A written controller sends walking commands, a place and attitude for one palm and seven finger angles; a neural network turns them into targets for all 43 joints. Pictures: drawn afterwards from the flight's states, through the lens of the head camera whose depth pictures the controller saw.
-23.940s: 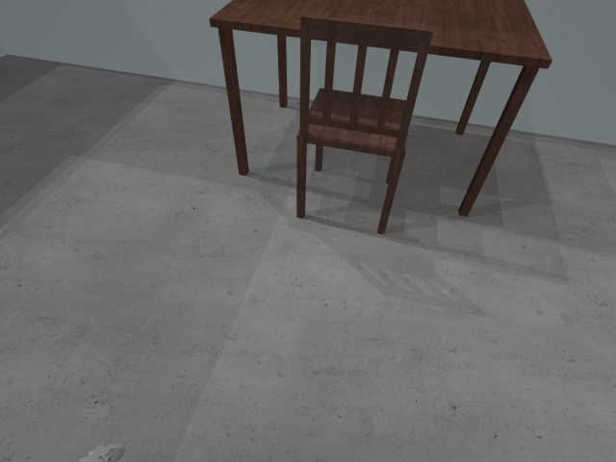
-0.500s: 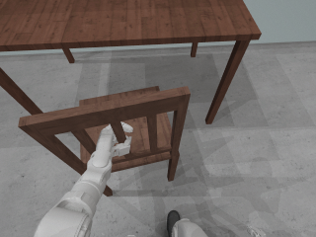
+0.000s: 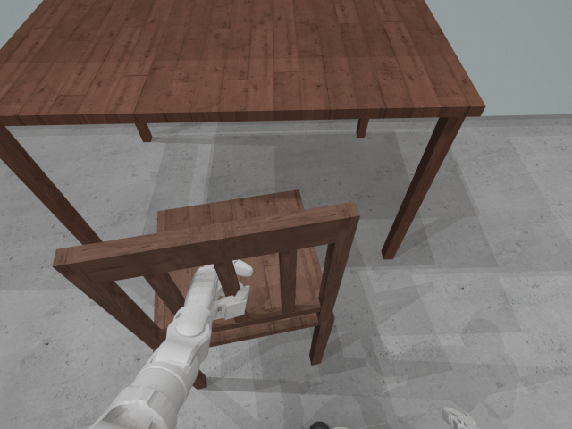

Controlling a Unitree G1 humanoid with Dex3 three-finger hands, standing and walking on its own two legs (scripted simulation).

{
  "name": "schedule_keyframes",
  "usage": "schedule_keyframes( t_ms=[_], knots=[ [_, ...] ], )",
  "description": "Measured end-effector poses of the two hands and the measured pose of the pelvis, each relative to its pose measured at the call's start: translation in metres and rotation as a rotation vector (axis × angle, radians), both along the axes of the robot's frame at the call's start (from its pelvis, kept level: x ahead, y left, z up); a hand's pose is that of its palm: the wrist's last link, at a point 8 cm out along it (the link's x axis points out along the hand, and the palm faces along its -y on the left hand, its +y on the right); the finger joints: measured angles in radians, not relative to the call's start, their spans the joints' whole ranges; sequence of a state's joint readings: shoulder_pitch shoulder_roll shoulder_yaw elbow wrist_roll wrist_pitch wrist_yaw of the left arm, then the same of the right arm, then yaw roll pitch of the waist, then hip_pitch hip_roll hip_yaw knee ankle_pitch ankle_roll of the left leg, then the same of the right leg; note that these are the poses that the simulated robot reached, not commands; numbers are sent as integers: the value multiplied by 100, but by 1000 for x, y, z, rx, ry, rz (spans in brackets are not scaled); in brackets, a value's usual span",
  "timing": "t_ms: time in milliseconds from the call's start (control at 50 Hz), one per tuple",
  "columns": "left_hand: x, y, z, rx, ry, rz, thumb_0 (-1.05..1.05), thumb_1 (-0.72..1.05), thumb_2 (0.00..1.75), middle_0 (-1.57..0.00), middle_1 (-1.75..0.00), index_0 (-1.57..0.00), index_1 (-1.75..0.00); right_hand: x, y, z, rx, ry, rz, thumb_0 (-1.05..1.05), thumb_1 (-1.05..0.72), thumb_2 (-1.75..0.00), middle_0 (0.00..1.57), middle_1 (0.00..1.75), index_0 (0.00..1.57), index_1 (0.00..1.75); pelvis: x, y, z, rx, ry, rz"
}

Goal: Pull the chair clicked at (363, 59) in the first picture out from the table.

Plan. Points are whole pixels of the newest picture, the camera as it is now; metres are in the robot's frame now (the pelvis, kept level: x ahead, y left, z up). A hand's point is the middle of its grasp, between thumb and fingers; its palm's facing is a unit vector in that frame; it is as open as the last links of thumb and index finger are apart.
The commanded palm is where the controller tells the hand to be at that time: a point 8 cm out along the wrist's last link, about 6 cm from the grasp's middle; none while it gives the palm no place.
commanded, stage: stop walking, hand still on the chair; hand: left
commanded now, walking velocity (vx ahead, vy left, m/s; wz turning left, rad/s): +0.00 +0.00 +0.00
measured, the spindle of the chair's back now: (232, 292) +0.35 +0.11 -0.10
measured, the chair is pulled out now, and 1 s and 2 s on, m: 0.20 0.20 0.20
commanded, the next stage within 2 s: open the thumb and straighten the fingers in 0.48 s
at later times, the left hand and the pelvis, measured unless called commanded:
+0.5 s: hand (238, 299) +0.32 +0.09 -0.07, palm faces -0.15 -0.98 -0.15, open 5.6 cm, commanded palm +0.31 +0.14 -0.05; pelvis +0.02 +0.01 +0.00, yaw +1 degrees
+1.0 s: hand (233, 295) +0.33 +0.10 -0.07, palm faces -0.18 -0.97 -0.17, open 12.7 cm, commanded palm +0.32 +0.15 -0.05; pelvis -0.02 +0.02 -0.03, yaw +0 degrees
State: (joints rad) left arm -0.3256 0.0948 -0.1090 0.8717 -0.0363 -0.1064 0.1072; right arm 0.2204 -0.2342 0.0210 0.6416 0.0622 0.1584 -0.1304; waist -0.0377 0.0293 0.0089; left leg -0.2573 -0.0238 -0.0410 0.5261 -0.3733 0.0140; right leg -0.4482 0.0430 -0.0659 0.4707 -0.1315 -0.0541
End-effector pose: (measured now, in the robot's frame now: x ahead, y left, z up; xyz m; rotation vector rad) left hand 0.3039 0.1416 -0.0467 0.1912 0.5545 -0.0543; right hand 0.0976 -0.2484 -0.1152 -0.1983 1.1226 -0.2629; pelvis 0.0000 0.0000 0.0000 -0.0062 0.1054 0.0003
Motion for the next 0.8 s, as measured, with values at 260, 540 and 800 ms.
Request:
schedule_keyframes(
  t_ms=[260,540,800],
  knots=[
    [3,2,0,-10,19,-25,5,62,77,-18,-121,-50,-145,59,13,13,7,-106,61,0,-90,-90,20,30,20,30,21,6,2,-9,-37,14],
    [4,3,0,-17,17,-51,5,63,76,-17,-123,-50,-145,44,26,8,27,-67,69,0,-90,-90,20,30,20,30,24,11,3,-10,-60,15],
    [13,8,-2,-4,-36,-89,3,34,63,-32,-134,-50,-145,18,10,-2,59,-114,68,0,-90,-90,20,30,20,30,6,13,-15,6,66,3]
  ],
)
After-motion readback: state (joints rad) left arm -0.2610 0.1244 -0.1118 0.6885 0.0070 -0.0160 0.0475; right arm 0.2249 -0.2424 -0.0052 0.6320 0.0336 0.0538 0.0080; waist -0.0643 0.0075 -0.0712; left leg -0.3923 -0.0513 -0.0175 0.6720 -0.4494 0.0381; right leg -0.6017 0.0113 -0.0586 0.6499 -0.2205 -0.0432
